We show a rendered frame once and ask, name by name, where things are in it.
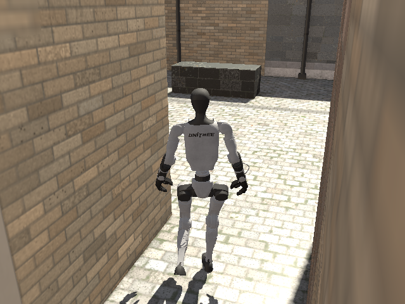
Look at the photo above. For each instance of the left robot hand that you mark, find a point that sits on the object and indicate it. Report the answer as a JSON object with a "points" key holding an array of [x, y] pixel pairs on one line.
{"points": [[165, 181]]}

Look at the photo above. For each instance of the robot right foot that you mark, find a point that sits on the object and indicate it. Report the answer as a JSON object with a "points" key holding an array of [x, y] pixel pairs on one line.
{"points": [[208, 266]]}

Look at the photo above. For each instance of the robot right forearm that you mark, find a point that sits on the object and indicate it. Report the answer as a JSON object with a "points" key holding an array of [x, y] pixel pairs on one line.
{"points": [[239, 170]]}

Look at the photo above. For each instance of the robot left forearm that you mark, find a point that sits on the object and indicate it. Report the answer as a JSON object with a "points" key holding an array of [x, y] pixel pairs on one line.
{"points": [[163, 170]]}

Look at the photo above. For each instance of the right robot hand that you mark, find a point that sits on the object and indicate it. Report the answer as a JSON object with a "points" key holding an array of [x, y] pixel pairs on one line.
{"points": [[236, 184]]}

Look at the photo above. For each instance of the robot head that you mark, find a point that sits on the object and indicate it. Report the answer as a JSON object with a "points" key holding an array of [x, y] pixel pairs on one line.
{"points": [[200, 101]]}

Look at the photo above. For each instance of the robot right upper arm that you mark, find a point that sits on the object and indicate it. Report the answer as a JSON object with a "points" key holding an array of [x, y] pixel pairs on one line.
{"points": [[230, 142]]}

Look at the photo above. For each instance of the robot left upper arm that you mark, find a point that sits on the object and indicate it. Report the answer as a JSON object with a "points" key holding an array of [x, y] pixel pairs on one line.
{"points": [[172, 144]]}

